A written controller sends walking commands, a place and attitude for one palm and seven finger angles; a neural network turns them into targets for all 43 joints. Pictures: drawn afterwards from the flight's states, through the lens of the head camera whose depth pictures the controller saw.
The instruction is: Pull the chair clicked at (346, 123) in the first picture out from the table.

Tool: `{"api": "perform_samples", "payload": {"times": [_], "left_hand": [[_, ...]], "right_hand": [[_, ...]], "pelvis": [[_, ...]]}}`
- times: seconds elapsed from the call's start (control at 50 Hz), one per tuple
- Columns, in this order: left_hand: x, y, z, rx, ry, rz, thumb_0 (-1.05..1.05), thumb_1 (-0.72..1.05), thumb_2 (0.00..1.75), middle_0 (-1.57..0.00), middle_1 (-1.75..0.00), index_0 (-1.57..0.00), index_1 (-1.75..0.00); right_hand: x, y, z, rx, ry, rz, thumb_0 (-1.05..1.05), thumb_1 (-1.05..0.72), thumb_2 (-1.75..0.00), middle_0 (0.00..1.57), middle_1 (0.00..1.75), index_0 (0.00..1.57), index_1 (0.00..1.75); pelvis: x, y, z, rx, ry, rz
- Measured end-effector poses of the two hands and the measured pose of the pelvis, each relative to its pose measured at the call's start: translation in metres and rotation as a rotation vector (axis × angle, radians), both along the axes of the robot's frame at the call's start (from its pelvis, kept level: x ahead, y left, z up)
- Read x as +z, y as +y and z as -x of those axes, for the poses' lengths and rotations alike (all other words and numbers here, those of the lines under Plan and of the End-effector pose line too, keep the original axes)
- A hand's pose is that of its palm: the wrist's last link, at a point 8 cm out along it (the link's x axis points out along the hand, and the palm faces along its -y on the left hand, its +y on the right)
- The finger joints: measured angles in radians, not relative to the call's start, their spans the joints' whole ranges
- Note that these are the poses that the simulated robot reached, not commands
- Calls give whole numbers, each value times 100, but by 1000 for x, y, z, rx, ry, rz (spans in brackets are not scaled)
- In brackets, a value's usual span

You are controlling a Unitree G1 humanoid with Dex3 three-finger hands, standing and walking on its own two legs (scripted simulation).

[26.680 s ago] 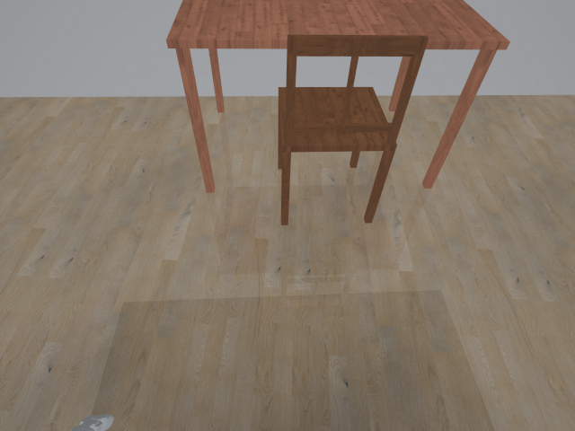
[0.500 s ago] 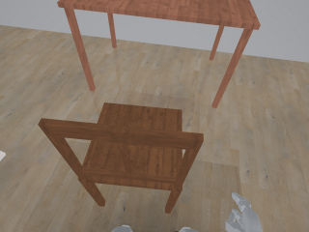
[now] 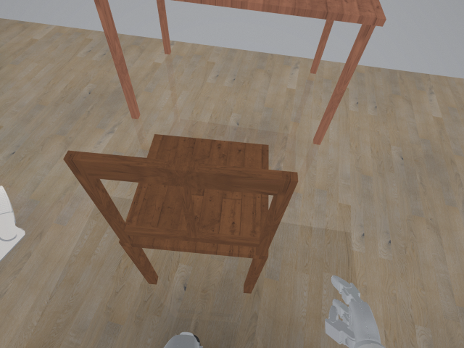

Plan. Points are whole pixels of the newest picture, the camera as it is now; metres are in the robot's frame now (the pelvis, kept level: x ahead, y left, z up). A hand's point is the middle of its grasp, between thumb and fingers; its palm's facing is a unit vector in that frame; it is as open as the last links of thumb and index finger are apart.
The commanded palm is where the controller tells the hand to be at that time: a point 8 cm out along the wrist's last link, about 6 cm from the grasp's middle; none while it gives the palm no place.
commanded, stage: step back with the hand held close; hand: left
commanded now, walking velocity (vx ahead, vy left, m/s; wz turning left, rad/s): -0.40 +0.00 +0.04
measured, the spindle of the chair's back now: (188, 212) +0.39 +0.13 -0.11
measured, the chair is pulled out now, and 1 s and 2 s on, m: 0.69 0.69 0.69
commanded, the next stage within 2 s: stop stepping back and stand still in 0.12 s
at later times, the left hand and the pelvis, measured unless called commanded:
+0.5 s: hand out of the picture +0.06 +0.26 +0.17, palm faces +0.45 -0.77 -0.46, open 7.5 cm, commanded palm +0.00 +0.29 +0.18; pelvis -0.12 -0.02 +0.00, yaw +2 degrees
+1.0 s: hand out of the picture -0.01 +0.27 +0.18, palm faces +0.47 -0.74 -0.47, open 7.5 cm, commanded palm -0.06 +0.29 +0.18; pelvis -0.19 -0.01 +0.00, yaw +2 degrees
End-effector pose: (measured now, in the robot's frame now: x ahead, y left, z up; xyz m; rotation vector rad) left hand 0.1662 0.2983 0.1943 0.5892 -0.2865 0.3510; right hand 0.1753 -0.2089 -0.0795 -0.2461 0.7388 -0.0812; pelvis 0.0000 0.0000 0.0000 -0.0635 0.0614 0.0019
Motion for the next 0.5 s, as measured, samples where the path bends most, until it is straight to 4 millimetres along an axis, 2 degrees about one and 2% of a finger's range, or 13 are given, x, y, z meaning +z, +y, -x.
{"api": "perform_samples", "payload": {"times": [0.08, 0.12, 0.22, 0.3, 0.38, 0.5], "left_hand": [[-1, -19, 14, -68, 45, -22, 1, 88, 90, -21, -30, -21, -30], [-1, -21, 25, -76, 59, -21, 1, 88, 90, -21, -30, -21, -30], [-7, -1, 52, -17, 50, -16, 1, 88, 90, -22, -30, -21, -30], [-14, 10, 78, 22, 46, 24, 1, 88, 90, -21, -30, -21, -30], [-8, 0, 109, 23, 26, 59, 1, 88, 90, -21, -30, -21, -30], [-3, -6, 146, 56, -4, 39, 1, 88, 90, -21, -30, -21, -30]], "right_hand": [[-2, -14, 21, -47, -5, -22, 1, -90, -89, 20, 30, 21, 30], [0, -24, 35, -89, 2, -11, 1, -90, -89, 20, 30, 21, 30], [5, -39, 69, -145, 24, 70, 1, -90, -89, 20, 30, 20, 30], [14, -38, 96, -139, 28, 88, 1, -90, -89, 20, 30, 20, 30], [20, -31, 120, -101, -14, 52, 1, -90, -89, 20, 30, 20, 30], [12, -28, 153, -68, -31, 2, 1, -90, -89, 20, 30, 20, 30]], "pelvis": [[-2, -8, 22, -3, -9, -3], [-1, -7, 28, -6, -3, -22], [-4, 0, 49, 19, 3, -29], [0, -1, 74, 15, -18, -51], [4, -5, 94, 18, -42, -27], [2, -15, 125, 35, -87, -22]]}}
